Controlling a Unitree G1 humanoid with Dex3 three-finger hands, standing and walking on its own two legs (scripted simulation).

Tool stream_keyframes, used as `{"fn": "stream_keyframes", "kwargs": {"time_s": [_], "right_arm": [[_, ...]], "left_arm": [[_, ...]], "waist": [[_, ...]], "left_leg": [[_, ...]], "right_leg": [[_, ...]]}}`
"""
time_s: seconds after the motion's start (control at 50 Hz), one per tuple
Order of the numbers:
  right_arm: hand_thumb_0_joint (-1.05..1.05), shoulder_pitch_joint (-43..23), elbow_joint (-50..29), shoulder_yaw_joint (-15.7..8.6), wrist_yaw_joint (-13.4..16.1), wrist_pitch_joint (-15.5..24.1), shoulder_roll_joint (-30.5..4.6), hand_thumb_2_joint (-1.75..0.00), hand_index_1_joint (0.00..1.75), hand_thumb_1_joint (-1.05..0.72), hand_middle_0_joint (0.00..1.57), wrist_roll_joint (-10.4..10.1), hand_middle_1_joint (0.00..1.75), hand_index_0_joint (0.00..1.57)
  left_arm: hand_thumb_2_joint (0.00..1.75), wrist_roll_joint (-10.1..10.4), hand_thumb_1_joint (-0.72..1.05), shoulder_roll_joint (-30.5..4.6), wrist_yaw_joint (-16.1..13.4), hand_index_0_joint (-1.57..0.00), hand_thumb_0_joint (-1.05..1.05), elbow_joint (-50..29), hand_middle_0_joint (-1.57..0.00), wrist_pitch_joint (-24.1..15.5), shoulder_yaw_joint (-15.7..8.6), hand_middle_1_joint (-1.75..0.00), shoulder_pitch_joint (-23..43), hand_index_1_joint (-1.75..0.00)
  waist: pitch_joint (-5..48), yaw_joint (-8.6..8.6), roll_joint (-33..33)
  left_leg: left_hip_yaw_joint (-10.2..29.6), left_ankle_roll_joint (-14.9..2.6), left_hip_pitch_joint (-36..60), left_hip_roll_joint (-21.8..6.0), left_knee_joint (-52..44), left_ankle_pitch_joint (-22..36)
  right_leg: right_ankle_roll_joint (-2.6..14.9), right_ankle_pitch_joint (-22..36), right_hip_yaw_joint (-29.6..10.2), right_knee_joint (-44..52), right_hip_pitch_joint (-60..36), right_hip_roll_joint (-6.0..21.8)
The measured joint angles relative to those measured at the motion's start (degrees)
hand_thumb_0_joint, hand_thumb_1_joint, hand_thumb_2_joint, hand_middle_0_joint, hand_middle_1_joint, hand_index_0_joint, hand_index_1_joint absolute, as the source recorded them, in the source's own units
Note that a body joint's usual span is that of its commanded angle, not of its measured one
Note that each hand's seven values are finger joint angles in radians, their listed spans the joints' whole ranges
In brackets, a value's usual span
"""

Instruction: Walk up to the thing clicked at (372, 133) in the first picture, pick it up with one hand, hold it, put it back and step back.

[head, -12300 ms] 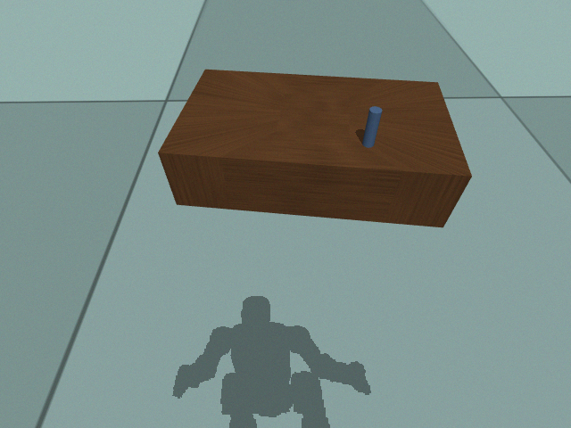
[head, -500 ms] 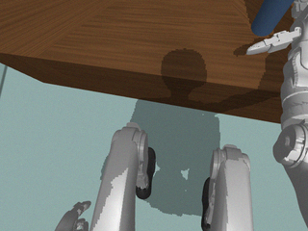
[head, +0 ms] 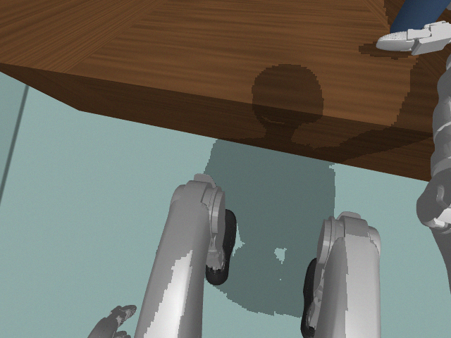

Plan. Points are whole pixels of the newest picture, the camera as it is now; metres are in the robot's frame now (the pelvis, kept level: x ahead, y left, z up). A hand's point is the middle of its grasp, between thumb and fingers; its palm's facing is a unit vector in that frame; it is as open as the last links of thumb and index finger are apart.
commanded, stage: close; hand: right
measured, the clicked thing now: out of the picture +0.62 -0.15 +0.02
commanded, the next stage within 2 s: settle in 0.26 s
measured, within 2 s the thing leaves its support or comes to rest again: leaves its support in 0.68 s
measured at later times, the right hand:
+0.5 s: hand (434, 0) +0.61 -0.16 +0.01, palm faces +0.06 +1.00 -0.03, open 7.5 cm
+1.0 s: hand out of the picture +0.61 -0.16 +0.09, palm faces +0.07 +1.00 -0.03, open 7.4 cm
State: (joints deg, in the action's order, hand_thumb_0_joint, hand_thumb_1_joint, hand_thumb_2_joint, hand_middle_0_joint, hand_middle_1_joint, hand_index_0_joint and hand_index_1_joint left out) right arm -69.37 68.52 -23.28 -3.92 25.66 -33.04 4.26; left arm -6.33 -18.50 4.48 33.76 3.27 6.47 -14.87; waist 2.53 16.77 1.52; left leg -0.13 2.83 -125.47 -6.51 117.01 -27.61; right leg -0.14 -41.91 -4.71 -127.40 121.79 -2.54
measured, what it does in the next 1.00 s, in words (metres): rises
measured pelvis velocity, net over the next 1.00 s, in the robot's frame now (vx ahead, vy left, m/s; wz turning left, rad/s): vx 0.01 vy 0.00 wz -0.01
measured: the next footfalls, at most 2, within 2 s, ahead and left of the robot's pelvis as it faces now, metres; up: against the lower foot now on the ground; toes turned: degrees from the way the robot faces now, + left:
none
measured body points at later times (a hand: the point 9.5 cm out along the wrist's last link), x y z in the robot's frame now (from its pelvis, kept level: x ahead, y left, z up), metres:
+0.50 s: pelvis +0.00 +0.00 -0.01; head +0.25 -0.04 +0.36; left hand +0.01 +0.27 -0.10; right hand +0.60 -0.21 +0.01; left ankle +0.14 +0.15 -0.36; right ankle +0.07 -0.11 -0.36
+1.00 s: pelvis +0.01 +0.00 +0.05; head +0.25 -0.03 +0.43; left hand +0.03 +0.28 -0.05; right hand +0.60 -0.22 +0.09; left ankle +0.14 +0.15 -0.36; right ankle +0.07 -0.11 -0.36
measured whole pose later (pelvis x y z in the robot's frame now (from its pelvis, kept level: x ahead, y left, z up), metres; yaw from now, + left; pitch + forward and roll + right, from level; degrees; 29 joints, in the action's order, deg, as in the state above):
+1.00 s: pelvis +0.01 +0.00 +0.05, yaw -1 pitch +37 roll +5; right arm -68.7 64.3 -22.0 -4.2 18.6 -32.0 1.8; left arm -3.5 -18.0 1.9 34.3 2.3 4.2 -15.8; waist 6.1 14.9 2.2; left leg -0.5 2.5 -117.2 -6.3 108.5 -28.4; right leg 0.0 -41.7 -4.0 -117.5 113.1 -1.7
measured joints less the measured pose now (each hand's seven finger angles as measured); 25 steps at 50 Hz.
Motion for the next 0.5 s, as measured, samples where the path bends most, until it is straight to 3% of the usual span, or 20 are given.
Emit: {"fn": "stream_keyframes", "kwargs": {"time_s": [0.16, 0.32, 0.5], "right_arm": [[0.00, -0.9, 0.9, 0.0, -0.2, -0.5, -1.2, -0.39, 0.60, 0.16, 0.87, 0.2, 0.60, 0.85], [0.00, -1.7, 0.7, -0.6, -0.5, -0.1, -2.2, -0.56, 0.77, -0.02, 0.96, 0.0, 0.74, 1.00], [-0.02, -0.9, -0.9, -0.8, -0.4, -1.1, -1.8, -0.79, 0.95, 0.04, 0.91, 0.2, 0.91, 0.95]], "left_arm": [[0.92, 0.1, 0.88, -0.1, -0.1, -0.19, 0.00, 0.1, -0.21, 0.0, 0.5, -0.30, -0.3, -0.31], [0.92, 0.0, 0.88, -0.3, 0.0, -0.19, 0.00, -0.4, -0.21, 0.2, 1.0, -0.30, -0.4, -0.31], [0.92, 0.3, 0.87, -0.2, 0.0, -0.20, 0.00, -1.1, -0.22, 0.5, 0.9, -0.30, -0.2, -0.31]], "waist": [[-0.1, 0.51, 0.0], [-0.5, 0.93, -0.1], [-0.3, 0.81, 0.3]], "left_leg": [[-0.3, -0.01, -0.3, 0.0, 0.0, 0.3], [-0.4, -0.01, -0.8, 0.1, 0.3, 0.4], [-0.5, 0.12, -0.9, 0.2, 0.6, 0.3]], "right_leg": [[0.07, 0.3, -0.3, -0.3, 0.6, 0.0], [0.01, 0.2, -0.5, -0.8, 1.1, 0.1], [0.09, 0.1, -0.6, -1.2, 1.4, 0.1]]}}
